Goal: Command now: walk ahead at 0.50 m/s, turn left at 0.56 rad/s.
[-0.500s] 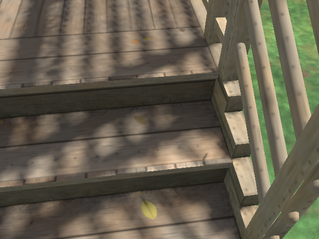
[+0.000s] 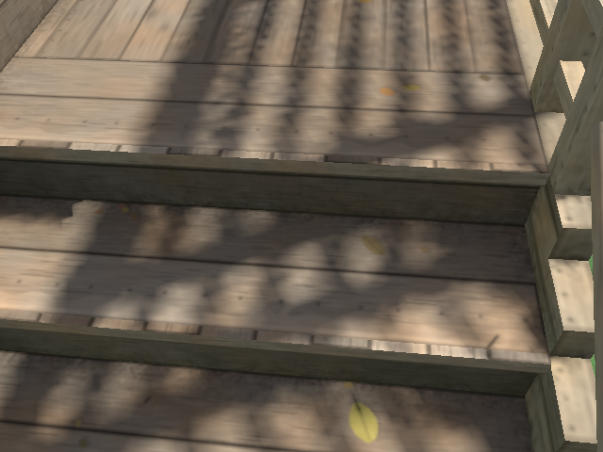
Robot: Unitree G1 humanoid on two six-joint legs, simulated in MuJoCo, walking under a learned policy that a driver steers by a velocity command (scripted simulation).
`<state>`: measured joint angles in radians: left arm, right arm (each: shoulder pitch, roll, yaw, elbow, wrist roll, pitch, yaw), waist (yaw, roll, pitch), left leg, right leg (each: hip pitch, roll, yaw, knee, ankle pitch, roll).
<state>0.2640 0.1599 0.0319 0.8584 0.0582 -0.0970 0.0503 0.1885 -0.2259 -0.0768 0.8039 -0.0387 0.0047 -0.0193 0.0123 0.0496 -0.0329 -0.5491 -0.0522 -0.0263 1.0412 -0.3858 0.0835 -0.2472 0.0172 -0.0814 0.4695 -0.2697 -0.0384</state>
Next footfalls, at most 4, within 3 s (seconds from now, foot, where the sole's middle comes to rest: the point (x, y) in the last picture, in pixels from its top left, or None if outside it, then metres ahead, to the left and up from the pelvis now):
0.36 left None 0.17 0.18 -0.77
0.84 right None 0.39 0.12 -0.60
1.30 left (163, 266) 0.76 0.34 -0.44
1.84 right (288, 279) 0.73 0.08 -0.44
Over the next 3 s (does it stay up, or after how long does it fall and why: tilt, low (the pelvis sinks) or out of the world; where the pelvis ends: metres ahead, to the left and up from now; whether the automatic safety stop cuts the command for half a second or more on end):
stays up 1.04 0.10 0.51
